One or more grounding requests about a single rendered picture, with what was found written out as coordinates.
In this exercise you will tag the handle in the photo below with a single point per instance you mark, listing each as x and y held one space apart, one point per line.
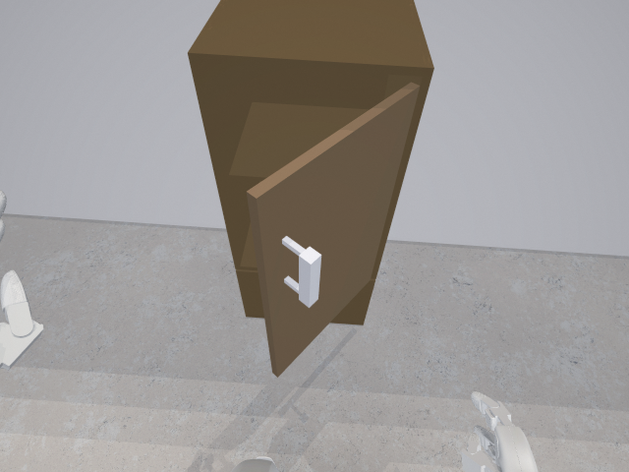
309 272

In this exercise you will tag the right robot hand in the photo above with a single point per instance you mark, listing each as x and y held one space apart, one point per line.
507 449

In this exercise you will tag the robot left shin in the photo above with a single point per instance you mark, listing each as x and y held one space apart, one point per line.
265 458

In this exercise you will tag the cupboard door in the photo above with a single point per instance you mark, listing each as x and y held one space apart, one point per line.
334 198

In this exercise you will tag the left robot hand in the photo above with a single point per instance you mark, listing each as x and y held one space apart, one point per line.
21 332

